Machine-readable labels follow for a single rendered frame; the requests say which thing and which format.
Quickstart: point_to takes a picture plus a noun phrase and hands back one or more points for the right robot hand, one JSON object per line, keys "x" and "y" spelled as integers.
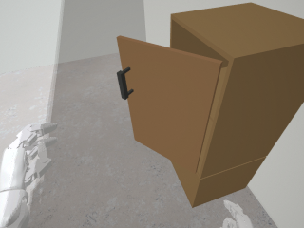
{"x": 242, "y": 221}

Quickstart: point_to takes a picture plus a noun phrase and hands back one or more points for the handle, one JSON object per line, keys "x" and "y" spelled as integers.
{"x": 122, "y": 83}

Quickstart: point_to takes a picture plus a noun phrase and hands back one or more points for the robot left forearm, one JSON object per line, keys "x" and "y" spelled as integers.
{"x": 14, "y": 212}

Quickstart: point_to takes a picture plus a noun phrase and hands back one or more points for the left robot hand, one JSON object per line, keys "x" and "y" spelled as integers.
{"x": 15, "y": 158}

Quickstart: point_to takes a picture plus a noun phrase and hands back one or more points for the cupboard door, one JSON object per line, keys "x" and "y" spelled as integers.
{"x": 172, "y": 98}

